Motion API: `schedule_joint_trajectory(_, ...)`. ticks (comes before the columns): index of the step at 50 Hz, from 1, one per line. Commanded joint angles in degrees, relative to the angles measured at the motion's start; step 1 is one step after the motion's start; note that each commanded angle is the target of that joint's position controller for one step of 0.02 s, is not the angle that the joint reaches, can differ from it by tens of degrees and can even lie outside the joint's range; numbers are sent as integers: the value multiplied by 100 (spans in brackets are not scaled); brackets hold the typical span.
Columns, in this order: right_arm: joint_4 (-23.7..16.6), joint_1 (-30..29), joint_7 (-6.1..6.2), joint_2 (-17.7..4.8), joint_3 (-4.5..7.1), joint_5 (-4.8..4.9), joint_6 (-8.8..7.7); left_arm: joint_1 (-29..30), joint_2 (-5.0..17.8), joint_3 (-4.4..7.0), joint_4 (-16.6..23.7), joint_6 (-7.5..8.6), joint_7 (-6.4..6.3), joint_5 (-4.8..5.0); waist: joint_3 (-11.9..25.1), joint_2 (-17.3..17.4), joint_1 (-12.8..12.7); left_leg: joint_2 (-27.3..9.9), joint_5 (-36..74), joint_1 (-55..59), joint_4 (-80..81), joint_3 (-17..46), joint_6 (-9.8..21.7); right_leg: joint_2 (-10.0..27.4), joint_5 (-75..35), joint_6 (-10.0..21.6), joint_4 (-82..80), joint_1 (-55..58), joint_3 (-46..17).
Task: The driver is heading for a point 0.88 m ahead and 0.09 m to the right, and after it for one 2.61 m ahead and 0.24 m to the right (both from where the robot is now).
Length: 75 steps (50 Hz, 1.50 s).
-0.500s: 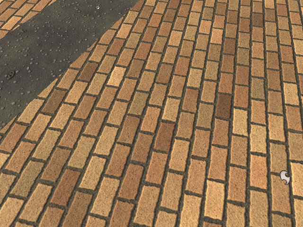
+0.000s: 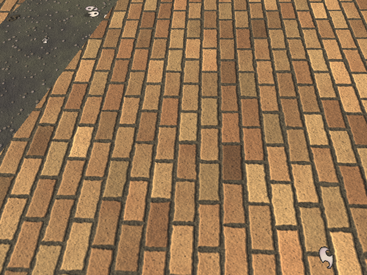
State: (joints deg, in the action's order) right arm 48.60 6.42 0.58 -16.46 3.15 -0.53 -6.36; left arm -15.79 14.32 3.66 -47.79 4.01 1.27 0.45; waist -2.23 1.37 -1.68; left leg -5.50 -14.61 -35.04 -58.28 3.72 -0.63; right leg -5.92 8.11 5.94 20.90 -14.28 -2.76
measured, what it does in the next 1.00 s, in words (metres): walks ahead, turning right: left foot, then right foot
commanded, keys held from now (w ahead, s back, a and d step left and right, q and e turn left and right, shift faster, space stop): w+e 0.58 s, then w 0.20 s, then w+q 0.22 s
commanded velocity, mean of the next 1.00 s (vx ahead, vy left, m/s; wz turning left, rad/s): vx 0.50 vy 0.00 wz -0.40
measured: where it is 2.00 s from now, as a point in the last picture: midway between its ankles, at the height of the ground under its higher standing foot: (245, 138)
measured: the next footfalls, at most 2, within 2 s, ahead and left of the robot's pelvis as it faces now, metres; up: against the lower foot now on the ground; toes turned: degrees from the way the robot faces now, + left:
left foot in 0.28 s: +0.35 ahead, +0.13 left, +0.00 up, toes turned -13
right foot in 0.78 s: +0.53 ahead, -0.22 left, +0.00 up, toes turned -27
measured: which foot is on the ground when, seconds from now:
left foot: up 0.00-0.26, down 0.28-0.80, up 0.82-1.00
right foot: down 0.00-0.28, up 0.30-0.76, down 0.78-1.00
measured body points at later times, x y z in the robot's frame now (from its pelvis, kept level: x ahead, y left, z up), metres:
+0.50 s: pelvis +0.28 +0.04 +0.00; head +0.31 +0.04 +0.45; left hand +0.49 +0.27 -0.11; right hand +0.28 -0.25 -0.11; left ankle +0.31 +0.14 -0.74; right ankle +0.26 -0.11 -0.66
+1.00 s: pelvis +0.51 -0.11 +0.00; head +0.54 -0.13 +0.45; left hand +0.72 +0.09 -0.10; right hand +0.50 -0.41 -0.13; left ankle +0.59 +0.04 -0.66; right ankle +0.49 -0.20 -0.74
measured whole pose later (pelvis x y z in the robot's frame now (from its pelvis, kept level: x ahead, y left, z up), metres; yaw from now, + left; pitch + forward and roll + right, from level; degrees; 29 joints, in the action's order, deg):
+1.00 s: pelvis +0.51 -0.11 +0.00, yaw -23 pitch +1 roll -1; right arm 48.3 13.1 -0.6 -17.9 3.2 1.9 -3.2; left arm -15.4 14.6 3.4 -40.7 4.7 1.5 -0.6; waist -1.9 2.4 -0.2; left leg -6.3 -16.5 -33.9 -65.3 2.9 -0.3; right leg -2.3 10.6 3.7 21.5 -12.4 5.6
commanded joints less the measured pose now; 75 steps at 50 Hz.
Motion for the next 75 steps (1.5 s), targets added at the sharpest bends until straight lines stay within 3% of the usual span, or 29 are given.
schedule_joint_trajectory(1,-410,-158,45,-370,103,-49,34,98,1033,250,463,101,-139,43,329,-388,139,80,953,-68,1077,-53,-211,1325,-1239,942,-928,87,-1256)
schedule_joint_trajectory(8,-864,-1184,-100,-412,62,89,-71,-472,1010,261,337,-8,-211,108,178,-650,-238,497,1954,532,2961,56,-136,1289,-304,580,-480,349,-1614)
schedule_joint_trajectory(12,-815,-677,-160,-682,163,106,-206,-382,987,265,443,-110,-269,65,346,-865,113,573,1152,1313,3395,3,134,1363,-687,440,326,772,-2124)
schedule_joint_trajectory(13,-678,-67,-128,-849,248,48,-236,-301,819,203,527,-112,-257,43,740,-818,405,431,1172,2299,3458,41,327,1070,-989,277,967,557,-1962)
schedule_joint_trajectory(14,-586,863,-82,-1171,338,-33,-243,-255,519,84,666,-89,-228,-30,1532,-306,803,-489,933,3818,3284,868,697,702,-386,52,2500,-183,-1476)
schedule_joint_trajectory(15,-411,1400,-78,-1598,456,-62,-139,-1110,178,-21,817,-26,-209,126,2251,1661,441,-1786,-45,5728,3682,3429,1649,-92,2349,-349,4295,-2259,-729)
schedule_joint_trajectory(16,-489,1291,-108,-1064,346,78,-99,-1136,781,63,701,-16,-230,206,1960,1323,527,-1910,-1182,5602,3974,4027,1605,396,2554,-408,5131,-3036,-835)
schedule_joint_trajectory(18,-645,734,-85,-590,198,40,-23,-222,1087,174,837,-78,-243,126,772,262,581,-1401,-483,4154,4166,2372,1155,824,1566,-496,5291,-3061,-566)
schedule_joint_trajectory(20,-588,489,-77,-419,131,-32,2,-29,887,190,979,-105,-190,82,330,381,349,-1021,453,3216,4461,1439,1045,1135,1096,-503,4884,-2713,-515)
schedule_joint_trajectory(29,-342,625,-47,-814,264,43,1,686,449,56,1465,-169,-17,105,118,223,403,-800,2051,3075,4930,-539,1062,1296,-618,-601,2925,-2694,-67)
schedule_joint_trajectory(35,-36,1266,-93,-1072,290,209,163,1622,370,-26,1869,-103,150,99,-221,195,646,-1062,2369,3696,4743,-799,983,956,-357,-303,1526,-2340,350)
schedule_joint_trajectory(37,18,1255,-74,-1226,319,254,231,1444,560,56,1896,-99,169,53,-40,373,384,-1135,3877,3957,4186,-915,893,688,173,-95,1267,-1786,558)
schedule_joint_trajectory(39,39,1217,-23,-1188,266,243,285,23,1011,319,1496,-120,110,27,817,341,-434,-831,4940,3437,2411,-1321,619,302,-310,210,769,459,744)
schedule_joint_trajectory(40,-102,1264,-21,-864,117,84,241,-937,1470,463,1318,-172,-5,-11,1565,-283,-788,-571,2986,1920,622,-1352,395,1318,-798,549,1066,2419,-547)
schedule_joint_trajectory(41,-213,1924,-122,-175,-119,48,111,-882,1880,458,1324,-150,-28,-41,2395,-1598,-215,486,-1870,-110,-1309,-771,119,2886,1,1525,423,3855,-3476)
schedule_joint_trajectory(42,-127,1402,-170,-816,45,273,10,-1023,1347,334,1369,-101,-7,-57,2524,-835,-643,391,-1974,-539,-1903,188,186,2922,237,1413,17,3661,-3721)
schedule_joint_trajectory(43,-360,876,-187,-929,97,422,-15,-743,1178,259,1283,-52,-1,-71,1554,-789,-581,182,-1533,-937,-1922,119,224,2712,-255,1154,-66,2925,-2634)
schedule_joint_trajectory(45,-341,717,-134,-801,101,245,41,-71,825,160,1237,18,21,-55,756,-516,-124,-219,-697,-562,-1209,50,175,2234,-895,840,-373,1459,-1427)
schedule_joint_trajectory(51,-293,846,-73,-405,100,220,395,255,719,190,948,278,-51,-161,162,-461,276,-283,577,-396,-399,322,-78,2036,-1137,707,-1328,479,-52)
schedule_joint_trajectory(56,-521,124,-219,-230,40,166,326,119,863,230,740,255,-154,-129,-94,-397,20,-120,1999,-403,1237,-8,-20,1871,-1224,410,-1435,783,856)
schedule_joint_trajectory(61,-971,-615,-388,-187,-11,158,323,-290,1057,323,455,83,-205,1,-349,-353,-256,-7,1489,-735,2049,-409,253,2207,-1702,305,-1072,1771,1149)
schedule_joint_trajectory(64,-1129,-400,-458,-384,90,171,348,-151,1279,384,454,-58,-272,56,1,-614,17,409,593,-72,2145,-873,563,2261,-4014,106,-163,2120,1361)
schedule_joint_trajectory(66,-888,882,-404,-817,343,202,371,21,1349,376,495,-152,-321,93,750,-626,775,921,588,1755,2486,-1092,903,2000,-5000,-159,1667,1720,1590)
schedule_joint_trajectory(67,-698,1788,-292,-1287,545,202,421,-50,1193,299,568,-107,-348,25,1279,-179,1168,549,857,3500,2655,-225,1203,1753,-3514,-433,3317,458,1601)
schedule_joint_trajectory(68,-721,1720,-233,-1896,639,233,406,-620,298,31,862,50,-255,-181,1687,1405,456,-942,200,5379,3079,3014,2281,524,2128,-844,5414,-2192,1148)
schedule_joint_trajectory(69,-904,1912,-261,-1530,511,175,327,-150,655,32,917,293,-163,8,2541,783,847,-1350,-371,5919,3915,4509,2565,337,2684,-744,6094,-2887,-254)
schedule_joint_trajectory(70,-869,1748,-265,-1197,431,137,274,399,926,102,1083,409,-105,221,1787,491,947,-1216,-120,5509,4060,3681,2256,637,2185,-610,6021,-3369,-359)
schedule_joint_trajectory(72,-998,988,-242,-820,321,183,251,580,912,100,1074,477,-172,-1,827,-116,461,-748,895,3800,4083,2417,1885,1083,1395,-547,4995,-2923,-254)
schedule_joint_trajectory(75,-1195,633,-175,-704,267,94,244,331,893,156,1065,273,-177,-112,590,55,72,-461,1943,2635,4405,1798,1874,1230,1071,-720,4314,-2166,-202)
Keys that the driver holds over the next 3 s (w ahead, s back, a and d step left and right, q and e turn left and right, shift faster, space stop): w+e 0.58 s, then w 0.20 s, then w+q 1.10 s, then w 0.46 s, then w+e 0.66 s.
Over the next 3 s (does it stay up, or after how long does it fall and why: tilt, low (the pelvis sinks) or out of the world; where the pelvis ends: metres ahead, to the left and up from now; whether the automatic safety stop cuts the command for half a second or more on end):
stays up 1.61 -0.11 -0.01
